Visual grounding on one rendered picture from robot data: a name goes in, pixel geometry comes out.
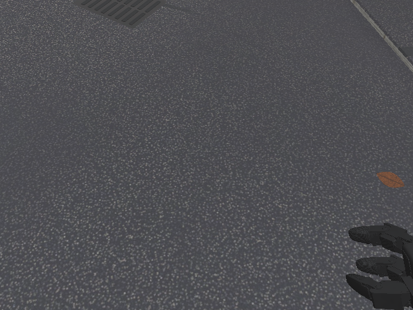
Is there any right robot hand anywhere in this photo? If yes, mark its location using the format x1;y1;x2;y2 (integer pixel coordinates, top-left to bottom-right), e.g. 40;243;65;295
346;223;413;310

